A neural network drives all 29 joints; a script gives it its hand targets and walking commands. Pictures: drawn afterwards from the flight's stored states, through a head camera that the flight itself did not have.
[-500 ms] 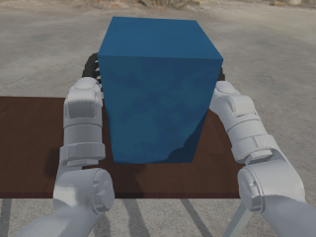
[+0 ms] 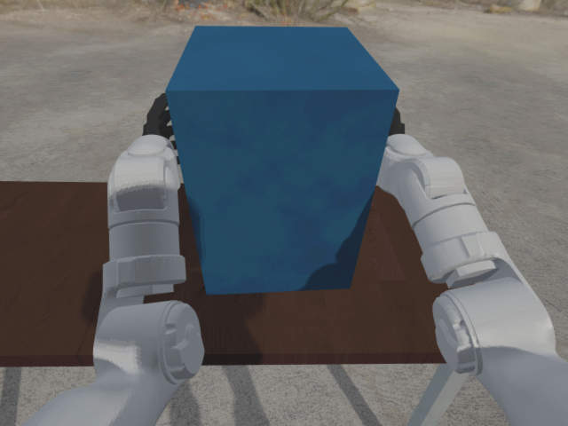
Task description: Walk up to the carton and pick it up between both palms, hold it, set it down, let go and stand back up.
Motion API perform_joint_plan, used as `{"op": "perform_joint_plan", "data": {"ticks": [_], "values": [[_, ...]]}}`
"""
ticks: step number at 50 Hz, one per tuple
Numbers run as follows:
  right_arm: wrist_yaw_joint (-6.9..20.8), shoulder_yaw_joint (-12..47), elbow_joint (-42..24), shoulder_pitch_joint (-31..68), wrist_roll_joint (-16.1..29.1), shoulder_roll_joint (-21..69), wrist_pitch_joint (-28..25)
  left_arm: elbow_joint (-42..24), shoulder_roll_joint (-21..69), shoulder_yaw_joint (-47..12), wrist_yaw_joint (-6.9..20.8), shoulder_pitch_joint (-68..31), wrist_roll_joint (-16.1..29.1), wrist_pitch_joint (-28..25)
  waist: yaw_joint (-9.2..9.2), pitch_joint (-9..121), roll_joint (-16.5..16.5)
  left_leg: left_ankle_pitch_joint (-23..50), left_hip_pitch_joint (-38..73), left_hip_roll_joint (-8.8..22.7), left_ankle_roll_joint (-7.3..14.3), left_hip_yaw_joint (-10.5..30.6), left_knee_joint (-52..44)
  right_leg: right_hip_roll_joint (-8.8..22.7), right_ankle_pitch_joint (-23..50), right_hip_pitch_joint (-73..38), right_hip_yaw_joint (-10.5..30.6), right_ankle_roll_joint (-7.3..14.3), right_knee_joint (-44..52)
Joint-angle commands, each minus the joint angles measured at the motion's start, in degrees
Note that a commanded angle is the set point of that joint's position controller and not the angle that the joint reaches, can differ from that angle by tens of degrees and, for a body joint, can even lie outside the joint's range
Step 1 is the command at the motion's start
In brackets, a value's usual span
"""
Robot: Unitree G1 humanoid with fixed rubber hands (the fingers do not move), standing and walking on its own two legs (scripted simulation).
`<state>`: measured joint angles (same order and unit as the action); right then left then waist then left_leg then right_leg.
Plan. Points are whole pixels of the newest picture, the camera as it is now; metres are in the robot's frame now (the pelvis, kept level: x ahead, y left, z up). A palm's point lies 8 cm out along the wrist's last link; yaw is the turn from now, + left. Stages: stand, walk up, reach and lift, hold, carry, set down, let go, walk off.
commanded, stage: hold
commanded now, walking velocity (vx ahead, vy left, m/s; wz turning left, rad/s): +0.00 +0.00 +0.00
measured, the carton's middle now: (275, 162) +0.39 +0.01 +0.25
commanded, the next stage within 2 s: none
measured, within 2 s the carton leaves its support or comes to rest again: neither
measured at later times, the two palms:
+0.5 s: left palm (147, 132) +0.36 +0.16 +0.31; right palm (392, 125) +0.36 -0.13 +0.31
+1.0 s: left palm (151, 132) +0.37 +0.16 +0.31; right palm (392, 130) +0.37 -0.14 +0.31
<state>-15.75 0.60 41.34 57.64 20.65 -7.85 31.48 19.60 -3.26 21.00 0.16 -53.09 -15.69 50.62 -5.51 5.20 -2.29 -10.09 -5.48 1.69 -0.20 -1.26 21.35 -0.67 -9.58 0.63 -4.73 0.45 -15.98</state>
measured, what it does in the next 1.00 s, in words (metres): stands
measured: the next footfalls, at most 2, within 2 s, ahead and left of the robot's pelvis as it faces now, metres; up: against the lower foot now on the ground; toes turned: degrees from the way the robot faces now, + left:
none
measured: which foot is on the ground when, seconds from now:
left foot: down 0.00-1.00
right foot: down 0.00-1.00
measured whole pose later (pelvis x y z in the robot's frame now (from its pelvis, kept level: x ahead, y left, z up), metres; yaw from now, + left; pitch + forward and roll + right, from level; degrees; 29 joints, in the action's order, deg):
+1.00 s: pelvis -0.01 -0.01 +0.00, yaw +0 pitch -4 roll -1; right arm -16.4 0.4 47.3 64.2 21.7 -9.2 35.6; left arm 28.1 -6.2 21.1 0.0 -59.4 -14.0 51.6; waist -4.4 8.7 -1.3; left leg -9.0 -8.7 2.1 -0.6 -0.5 21.6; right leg -1.2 -8.8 3.8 -5.2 1.1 -16.5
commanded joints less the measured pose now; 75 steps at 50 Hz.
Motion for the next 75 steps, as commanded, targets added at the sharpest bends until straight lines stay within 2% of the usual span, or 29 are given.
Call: {"op": "perform_joint_plan", "data": {"ticks": [1,4,7,9,10,12,13,15,17,20,21,24,27,28,32,35,41,46,49,51,54,56,59,62,64,67,71,73,75], "values": [[7.40,13.41,-18.64,49.02,8.89,35.19,-0.81,-9.90,32.31,-24.89,7.96,-44.67,11.44,-5.12,-0.55,23.95,5.87,17.36,6.91,-4.17,-3.28,1.15,-0.91,-4.18,16.58,-6.43,2.70,-3.88,-0.59],[7.26,14.01,-19.57,50.44,9.20,34.31,-0.19,-7.34,31.50,-23.37,8.22,-42.99,10.87,-4.19,0.05,22.40,3.83,16.69,6.92,-4.21,-2.62,1.11,-0.96,-4.32,16.80,-6.04,2.74,-4.06,-0.11],[7.02,14.07,-20.06,50.60,10.20,34.83,0.29,-8.71,32.06,-24.54,7.89,-44.24,11.57,-3.85,-0.18,23.82,5.42,17.36,6.99,-4.33,-2.99,0.99,-0.46,-4.23,17.22,-5.87,3.22,-3.83,-0.20],[7.09,13.85,-17.36,50.15,9.77,35.22,1.26,-7.71,30.56,-22.79,8.01,-45.34,10.88,-3.67,0.24,20.66,3.76,14.95,5.67,-4.39,-2.48,0.94,-1.44,-4.09,15.18,-5.33,3.18,-4.06,0.28],[7.21,14.23,-18.65,51.86,9.58,35.56,1.11,-5.86,30.15,-21.41,8.29,-44.61,10.37,-3.51,1.73,21.04,2.31,12.81,4.45,-4.42,-1.58,0.65,-2.10,-3.94,13.53,-5.70,3.35,-4.32,0.38],[7.43,13.44,-17.65,53.06,10.02,35.67,1.30,-5.91,30.88,-22.27,8.41,-46.29,11.11,-3.52,1.65,22.32,3.98,11.90,3.18,-4.18,-1.79,0.75,-2.34,-4.10,12.42,-6.01,3.52,-3.63,-0.04],[7.53,12.55,-16.58,52.46,9.94,35.35,1.53,-6.28,31.22,-23.10,8.24,-47.20,11.78,-3.55,0.69,22.08,5.20,12.44,3.16,-4.05,-2.27,0.98,-2.09,-4.14,12.67,-5.72,3.63,-3.42,-0.17],[7.33,12.63,-15.68,52.16,10.48,34.86,1.92,-5.40,31.30,-22.89,8.10,-46.36,11.66,-3.25,0.55,21.38,5.32,13.32,3.48,-4.18,-2.55,0.93,-1.74,-4.13,13.70,-5.38,3.80,-3.41,0.05],[7.65,11.27,-12.72,52.99,9.74,34.46,2.35,-4.00,30.89,-21.91,8.38,-48.49,11.18,-3.35,0.91,20.26,5.14,8.87,1.64,-3.87,-2.28,0.95,-3.19,-4.07,8.39,-4.47,3.74,-2.95,0.66],[8.04,10.34,-14.42,55.41,9.93,34.99,1.97,-3.92,31.77,-23.01,8.00,-50.82,12.91,-4.09,0.53,23.08,6.27,9.82,1.32,-3.91,-2.55,1.23,-2.45,-3.89,9.65,-4.06,4.15,-2.81,0.21],[8.06,10.57,-13.30,55.67,10.05,35.08,2.29,-2.94,31.02,-21.80,7.86,-51.14,12.86,-4.21,1.11,22.62,5.37,9.48,1.08,-3.98,-2.16,1.27,-2.47,-3.81,9.34,-4.03,4.06,-3.01,0.34],[8.01,9.65,-11.63,54.74,9.73,34.31,2.58,-2.75,31.11,-21.91,7.54,-51.05,13.33,-4.34,0.30,24.03,5.23,9.22,1.82,-3.74,-2.41,1.39,-2.40,-4.06,9.26,-3.66,4.01,-2.97,0.22],[8.08,7.52,-7.58,55.12,8.25,33.41,2.79,3.01,29.55,-18.89,8.38,-50.72,12.01,-4.13,0.98,18.94,4.70,3.81,-0.78,-3.76,-1.72,1.31,-4.04,-3.08,5.34,-2.43,4.26,-2.89,1.24],[8.06,7.29,-7.52,54.90,8.26,33.77,2.72,3.01,29.08,-18.07,8.69,-50.30,11.84,-4.39,1.22,18.97,3.92,4.39,-0.76,-3.78,-1.53,1.28,-4.06,-3.00,6.27,-2.79,4.43,-2.87,1.24],[7.84,7.63,-7.74,55.36,9.80,33.25,2.68,0.66,28.94,-19.11,8.53,-52.67,12.86,-5.10,0.25,21.90,6.15,9.55,0.77,-4.22,-2.68,1.69,-2.40,-3.27,10.97,-3.70,4.11,-3.18,0.51],[7.53,9.10,-10.54,55.60,10.64,34.33,2.33,-1.08,29.02,-19.37,8.34,-52.13,13.29,-5.34,0.63,24.94,5.09,11.74,2.48,-4.23,-2.50,2.05,-1.59,-3.46,13.27,-4.63,3.72,-3.50,0.11],[6.85,9.35,-11.71,56.27,10.67,33.56,2.63,1.33,28.24,-18.33,8.72,-50.26,11.98,-4.44,0.95,21.64,4.54,11.32,2.24,-4.47,-2.24,1.68,-1.82,-3.27,12.69,-3.84,3.89,-3.79,0.92],[7.42,9.04,-12.59,55.79,10.78,33.75,2.55,-3.07,30.74,-21.00,8.10,-53.07,13.61,-5.07,-0.07,24.65,6.39,11.76,2.86,-4.09,-3.11,2.15,-1.59,-3.57,11.25,-3.63,3.93,-3.22,0.41],[7.84,8.63,-11.93,56.44,10.08,34.12,2.66,-1.58,30.42,-20.53,7.91,-53.61,13.62,-5.21,0.64,24.21,5.84,8.47,0.72,-3.86,-2.44,2.21,-2.40,-3.59,7.78,-3.13,4.04,-3.04,0.50],[8.05,9.48,-13.46,57.66,10.40,34.83,2.35,-1.60,30.97,-20.70,7.42,-53.11,13.87,-5.34,1.57,25.39,5.56,10.61,1.28,-3.94,-2.35,2.30,-1.78,-3.81,9.82,-3.55,4.21,-2.96,0.19],[8.08,8.29,-10.05,56.88,9.49,33.89,2.77,1.59,30.11,-19.14,7.53,-52.07,12.78,-4.89,1.56,22.20,4.48,7.05,0.18,-3.64,-1.82,2.12,-3.02,-3.84,6.27,-2.29,4.13,-2.92,0.81],[8.15,9.17,-11.64,56.84,10.26,34.74,2.35,-1.17,30.45,-19.74,7.24,-52.59,13.46,-5.22,1.75,25.14,4.89,10.50,0.94,-3.79,-2.01,2.15,-2.06,-3.92,9.92,-3.96,4.35,-2.89,0.17],[7.41,9.52,-11.73,55.62,10.62,33.56,2.93,-0.47,29.77,-19.30,7.65,-50.35,13.03,-4.49,0.85,24.14,3.83,11.96,2.27,-4.12,-2.30,2.21,-1.61,-3.83,12.60,-4.52,4.23,-3.32,0.42],[7.17,8.79,-11.96,53.63,11.10,32.42,3.29,-3.04,31.27,-21.82,8.08,-51.03,13.68,-4.21,-0.97,23.98,8.04,13.97,3.40,-4.01,-3.97,2.49,-0.99,-3.74,13.53,-4.15,4.07,-2.79,0.18],[7.07,8.58,-12.48,54.42,10.73,32.05,3.25,-2.31,31.16,-21.32,8.42,-50.41,13.39,-4.07,-0.94,22.77,7.37,13.16,2.83,-3.98,-3.82,2.52,-1.22,-3.67,12.96,-3.94,3.95,-2.87,0.40],[7.46,9.82,-13.75,56.17,10.94,33.78,3.19,-2.37,30.29,-19.92,8.09,-50.58,12.98,-4.15,0.94,23.90,4.57,12.69,1.66,-3.98,-2.72,2.23,-1.60,-4.05,12.15,-4.82,3.73,-3.14,0.15],[7.03,10.89,-15.07,55.67,11.62,34.20,3.21,-3.21,29.72,-20.01,7.89,-49.67,12.80,-3.94,1.02,24.31,3.90,15.01,3.07,-4.26,-2.60,2.29,-0.75,-4.04,15.35,-5.48,3.97,-3.63,-0.13],[7.06,10.15,-13.84,55.08,11.38,33.44,3.34,-2.78,30.03,-20.54,8.04,-49.94,12.51,-3.65,0.79,22.72,5.65,12.93,2.88,-4.11,-2.78,2.21,-1.26,-3.74,12.52,-4.01,4.02,-3.42,0.39],[7.07,10.27,-11.83,53.63,11.05,33.74,3.80,-2.34,29.17,-19.73,8.31,-49.84,12.18,-3.67,0.70,21.73,4.72,12.33,2.52,-4.17,-2.61,2.06,-1.56,-3.52,12.81,-4.23,4.21,-3.54,0.47]]}}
